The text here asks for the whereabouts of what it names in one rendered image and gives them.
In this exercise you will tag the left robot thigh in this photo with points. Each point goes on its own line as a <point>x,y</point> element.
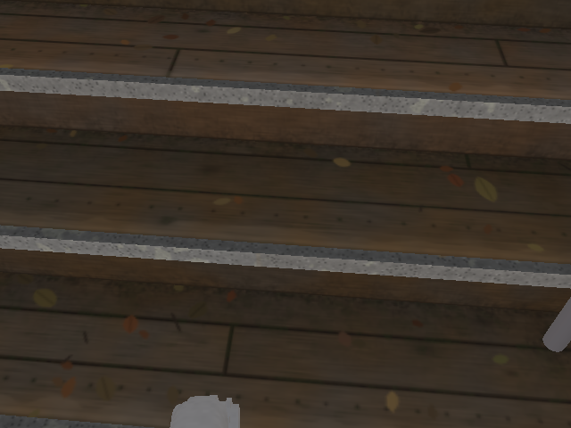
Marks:
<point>206,412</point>

